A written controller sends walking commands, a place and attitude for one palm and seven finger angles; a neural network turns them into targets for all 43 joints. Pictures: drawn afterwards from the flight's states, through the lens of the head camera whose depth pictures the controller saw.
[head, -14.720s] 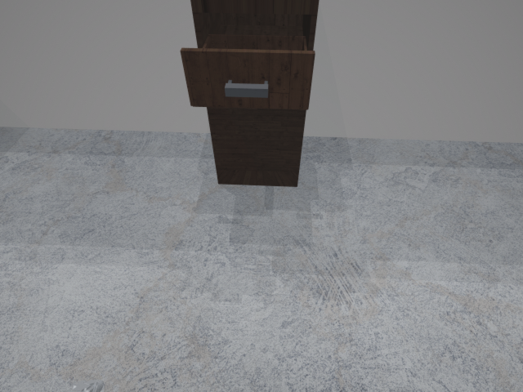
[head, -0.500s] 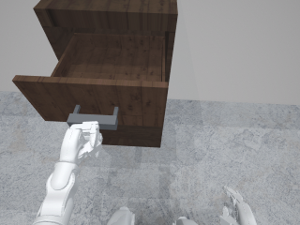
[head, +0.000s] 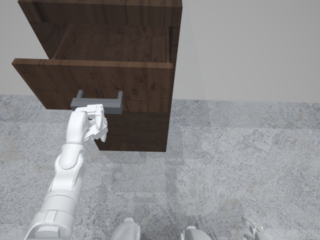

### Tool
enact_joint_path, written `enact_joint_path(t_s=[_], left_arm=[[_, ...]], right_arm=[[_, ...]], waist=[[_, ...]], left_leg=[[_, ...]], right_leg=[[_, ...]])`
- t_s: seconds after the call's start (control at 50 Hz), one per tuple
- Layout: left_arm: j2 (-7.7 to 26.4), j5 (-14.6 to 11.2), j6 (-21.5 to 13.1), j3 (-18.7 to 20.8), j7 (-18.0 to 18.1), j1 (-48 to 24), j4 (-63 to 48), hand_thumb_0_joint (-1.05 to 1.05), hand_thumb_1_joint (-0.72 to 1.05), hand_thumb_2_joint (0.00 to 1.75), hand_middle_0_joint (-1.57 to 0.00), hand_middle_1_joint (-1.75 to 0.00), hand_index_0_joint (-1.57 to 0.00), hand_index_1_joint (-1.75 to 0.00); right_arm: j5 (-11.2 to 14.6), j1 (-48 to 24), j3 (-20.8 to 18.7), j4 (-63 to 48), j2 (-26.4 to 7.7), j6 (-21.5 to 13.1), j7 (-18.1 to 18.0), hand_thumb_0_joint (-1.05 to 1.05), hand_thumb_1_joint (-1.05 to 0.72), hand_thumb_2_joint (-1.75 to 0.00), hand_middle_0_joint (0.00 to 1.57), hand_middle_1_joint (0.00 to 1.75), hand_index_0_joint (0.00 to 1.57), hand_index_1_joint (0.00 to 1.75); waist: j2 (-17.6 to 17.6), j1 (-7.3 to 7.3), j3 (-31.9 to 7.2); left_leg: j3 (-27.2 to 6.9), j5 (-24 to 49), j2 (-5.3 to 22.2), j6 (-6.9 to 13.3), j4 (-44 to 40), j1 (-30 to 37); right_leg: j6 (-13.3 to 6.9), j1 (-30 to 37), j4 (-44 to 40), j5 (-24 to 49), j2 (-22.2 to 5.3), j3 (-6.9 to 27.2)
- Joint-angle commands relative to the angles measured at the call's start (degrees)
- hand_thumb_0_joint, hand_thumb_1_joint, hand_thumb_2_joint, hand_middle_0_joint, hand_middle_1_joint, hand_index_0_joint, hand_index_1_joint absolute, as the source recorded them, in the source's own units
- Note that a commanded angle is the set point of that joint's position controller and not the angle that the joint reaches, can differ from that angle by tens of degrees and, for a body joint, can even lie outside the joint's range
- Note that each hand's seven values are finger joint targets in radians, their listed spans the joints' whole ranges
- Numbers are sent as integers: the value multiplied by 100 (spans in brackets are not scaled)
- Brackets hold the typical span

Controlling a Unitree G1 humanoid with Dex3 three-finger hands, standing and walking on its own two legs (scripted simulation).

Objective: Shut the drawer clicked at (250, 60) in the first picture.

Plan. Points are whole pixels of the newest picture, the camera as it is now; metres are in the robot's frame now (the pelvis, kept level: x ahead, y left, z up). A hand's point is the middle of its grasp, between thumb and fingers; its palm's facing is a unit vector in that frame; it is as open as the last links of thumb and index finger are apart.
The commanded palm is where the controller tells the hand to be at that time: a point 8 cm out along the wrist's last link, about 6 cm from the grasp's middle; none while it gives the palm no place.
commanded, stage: push the drawer shut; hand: left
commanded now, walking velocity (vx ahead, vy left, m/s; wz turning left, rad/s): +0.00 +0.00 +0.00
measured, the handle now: (99, 99) +0.46 +0.17 +0.06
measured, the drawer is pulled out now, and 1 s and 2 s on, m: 0.17 0.06 0.00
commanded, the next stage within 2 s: pull the fist back off the drawer in 1.76 s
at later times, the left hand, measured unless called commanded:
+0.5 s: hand (108, 105) +0.45 +0.15 +0.05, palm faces -0.02 -1.00 -0.05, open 2.8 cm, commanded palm +0.43 +0.20 +0.06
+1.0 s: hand (110, 91) +0.49 +0.15 +0.05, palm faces +0.00 -1.00 -0.04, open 3.0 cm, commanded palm +0.49 +0.19 +0.06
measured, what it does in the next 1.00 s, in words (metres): stands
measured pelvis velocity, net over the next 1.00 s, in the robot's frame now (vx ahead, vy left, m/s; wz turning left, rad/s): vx -0.01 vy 0.00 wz -0.03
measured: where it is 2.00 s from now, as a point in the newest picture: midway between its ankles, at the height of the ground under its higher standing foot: outside the picture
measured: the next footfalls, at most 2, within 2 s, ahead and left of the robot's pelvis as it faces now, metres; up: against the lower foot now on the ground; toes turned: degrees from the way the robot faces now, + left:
none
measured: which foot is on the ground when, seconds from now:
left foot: down 0.00-1.00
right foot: down 0.00-1.00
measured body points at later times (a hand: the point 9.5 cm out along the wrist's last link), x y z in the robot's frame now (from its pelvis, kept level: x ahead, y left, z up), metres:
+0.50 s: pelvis +0.00 +0.00 +0.00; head +0.10 +0.00 +0.44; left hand +0.44 +0.20 +0.06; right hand +0.07 -0.26 -0.12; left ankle +0.05 +0.12 -0.67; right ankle +0.00 -0.11 -0.67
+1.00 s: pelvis -0.01 +0.00 -0.02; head +0.11 +0.01 +0.42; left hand +0.49 +0.20 +0.06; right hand +0.02 -0.26 -0.13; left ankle +0.05 +0.12 -0.67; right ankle +0.00 -0.11 -0.67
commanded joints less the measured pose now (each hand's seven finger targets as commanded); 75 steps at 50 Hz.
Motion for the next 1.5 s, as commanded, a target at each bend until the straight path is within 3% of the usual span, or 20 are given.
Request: enact_joint_path(t_s=[0.0,0.16,0.22,0.3,0.34,0.46,0.52,0.58,0.66,0.7,0.78,0.84,0.88,0.92,1.04,1.18,1.26,1.3,1.44,1.48], left_arm=[[735,-57,-379,322,29,-2472,-1003,0,90,90,-140,-160,-140,-160],[999,-7,-456,573,11,-3171,-250,0,90,90,-140,-160,-140,-160],[940,9,-491,524,-48,-3444,-49,0,90,90,-140,-160,-140,-160],[1367,22,-528,886,-111,-3759,353,0,90,90,-140,-160,-140,-160],[1199,1,-545,778,-151,-3880,351,0,90,90,-140,-160,-140,-160],[1435,41,-603,961,-184,-4274,731,0,90,90,-140,-160,-140,-160],[1372,61,-657,936,-179,-4282,728,0,90,90,-140,-160,-140,-160],[1556,114,-686,1067,-138,-4696,1077,0,90,90,-140,-160,-140,-160],[1868,168,-747,1267,-169,-5054,1322,0,90,90,-140,-160,-140,-160],[1686,209,-788,1087,-214,-5218,1305,0,90,90,-140,-160,-140,-160],[1715,260,-800,1038,-176,-5745,1545,0,90,90,-140,-160,-140,-160],[1963,295,-795,1253,-107,-5818,1737,0,90,90,-140,-160,-140,-160],[1809,330,-805,1113,-102,-5958,1798,0,90,90,-140,-160,-140,-160],[2156,378,-794,1363,-56,-6006,1932,0,90,90,-140,-160,-140,-160],[2320,510,-714,1332,-68,-6568,2242,0,90,90,-140,-160,-140,-160],[2666,587,-631,1553,-58,-6904,2446,0,90,90,-140,-160,-140,-160],[2560,630,-615,1475,-21,-7172,2349,0,90,90,-140,-160,-140,-160],[2876,650,-591,1742,17,-7036,2395,0,90,90,-140,-160,-140,-160],[2951,793,-458,1632,38,-7499,2727,0,90,90,-140,-160,-140,-160],[3126,822,-475,1742,45,-7645,2710,0,90,90,-140,-160,-140,-160]], right_arm=[[-1,171,-354,-642,-824,-154,-14,0,-90,-90,20,30,20,30],[-14,371,-372,-532,-861,-13,-4,0,-90,-90,20,30,20,30],[-13,426,-366,-502,-829,38,6,0,-90,-90,20,30,20,30],[-35,547,-354,-458,-865,112,-3,0,-90,-90,20,30,20,30],[-34,574,-367,-471,-830,130,18,0,-90,-90,20,30,20,30],[-57,769,-389,-407,-887,209,56,0,-90,-90,20,30,20,30],[-72,806,-395,-422,-875,240,93,0,-90,-90,20,30,20,30],[-94,899,-393,-327,-903,277,92,0,-90,-90,20,30,20,30],[-118,982,-374,-298,-919,315,80,0,-90,-90,20,30,20,30],[-115,996,-371,-313,-887,327,88,0,-90,-90,20,30,20,30],[-147,1092,-357,-236,-931,345,95,0,-90,-90,20,30,20,30],[-180,1176,-353,-213,-966,363,99,0,-90,-90,20,30,20,30],[-185,1192,-351,-208,-958,365,126,0,-90,-90,20,30,20,30],[-208,1268,-356,-192,-1003,391,121,0,-90,-90,20,30,20,30],[-236,1383,-308,-186,-1023,429,127,0,-90,-90,20,30,20,30],[-298,1605,-293,-157,-1095,483,149,0,-90,-90,20,30,20,30],[-355,1733,-303,-129,-1092,510,189,0,-90,-90,20,30,20,30],[-365,1792,-318,-114,-1137,552,198,0,-90,-90,20,30,20,30],[-393,1931,-270,-67,-1146,639,216,0,-90,-90,20,30,20,30],[-398,1982,-269,-61,-1160,648,208,0,-90,-90,20,30,20,30]], waist=[[71,-260,-1916],[-125,-366,-1917],[79,-397,-2004],[-30,-369,-2120],[121,-401,-2245],[44,-464,-2262],[262,-422,-2443],[31,-548,-2255],[96,-581,-2277],[376,-591,-2471],[449,-754,-2416],[307,-737,-2474],[451,-806,-2530],[299,-799,-2626],[528,-973,-2516],[680,-1039,-2733],[899,-1088,-2945],[834,-1024,-3124],[823,-1261,-2750],[843,-1284,-2886]], left_leg=[[-205,804,-145,109,-713,1628],[-167,781,-144,143,-626,1439],[-152,835,-154,130,-605,1530],[-130,838,-167,147,-538,1281],[-101,989,-168,144,-506,1407],[-151,1173,-132,154,-418,1445],[-158,1275,-132,129,-427,1596],[-148,1086,-124,164,-370,1345],[-137,932,-130,187,-309,1161],[-169,1043,-127,161,-319,1419],[-239,941,-101,168,-272,1423],[-261,899,-91,176,-264,1319],[-260,901,-96,179,-217,1364],[-264,851,-87,188,-186,1208],[-265,650,-84,211,-98,987],[-331,970,-42,208,9,1069],[-411,1270,-18,192,44,1380],[-406,1401,-7,188,82,1368],[-405,1236,12,214,126,1071],[-415,1368,17,222,177,1106]], right_leg=[[4,276,-947,1235,123,304],[25,208,-924,1265,153,339],[18,153,-919,1316,155,348],[26,308,-878,1381,161,422],[28,288,-862,1543,162,414],[11,71,-760,1634,217,362],[-5,45,-738,1661,220,351],[31,-70,-750,1519,241,373],[31,-88,-719,1384,242,416],[11,-223,-693,1396,246,385],[14,-549,-666,1189,269,348],[13,-505,-669,1112,276,339],[11,-650,-655,1089,283,342],[22,-546,-636,1051,292,358],[25,-791,-630,844,310,387],[10,-942,-530,1012,334,323],[-13,-1128,-463,1145,349,256],[-9,-1013,-461,1239,357,263],[10,-1207,-493,1126,380,255],[13,-1199,-464,1227,386,258]])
